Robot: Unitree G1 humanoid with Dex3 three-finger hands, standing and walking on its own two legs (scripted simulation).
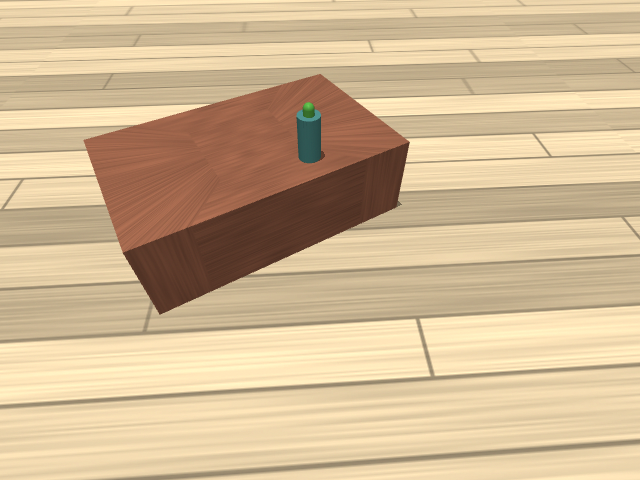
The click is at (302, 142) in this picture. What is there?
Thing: necked bottle
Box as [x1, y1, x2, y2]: [296, 102, 320, 162]
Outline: 307,102 303,105 303,108 296,115 298,155 299,158 304,162 314,162 318,160 320,157 320,113 313,108 313,105 311,103
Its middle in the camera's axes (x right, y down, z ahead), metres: -0.04 -0.41 +1.40
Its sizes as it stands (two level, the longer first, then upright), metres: 0.086 0.086 0.220
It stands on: a support 0.36 m high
